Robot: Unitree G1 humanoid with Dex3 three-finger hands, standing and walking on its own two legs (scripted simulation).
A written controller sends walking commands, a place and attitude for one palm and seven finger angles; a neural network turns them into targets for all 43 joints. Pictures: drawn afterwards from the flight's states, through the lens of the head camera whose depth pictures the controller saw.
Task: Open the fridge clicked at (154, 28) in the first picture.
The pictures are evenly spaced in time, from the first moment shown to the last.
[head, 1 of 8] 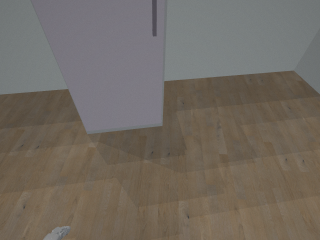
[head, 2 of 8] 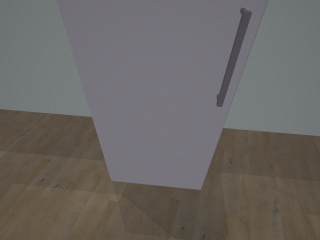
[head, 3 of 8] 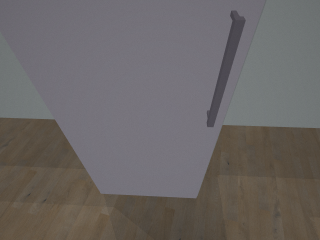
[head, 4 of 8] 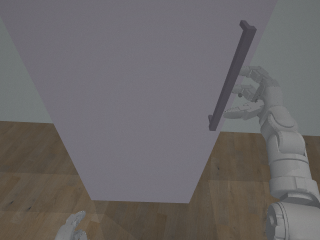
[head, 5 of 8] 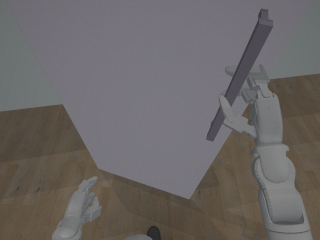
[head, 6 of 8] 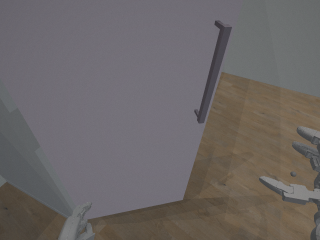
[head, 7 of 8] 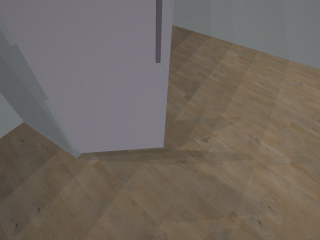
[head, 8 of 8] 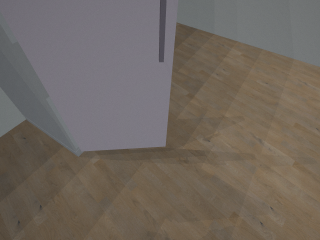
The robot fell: no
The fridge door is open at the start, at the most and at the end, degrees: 0 60 52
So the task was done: yes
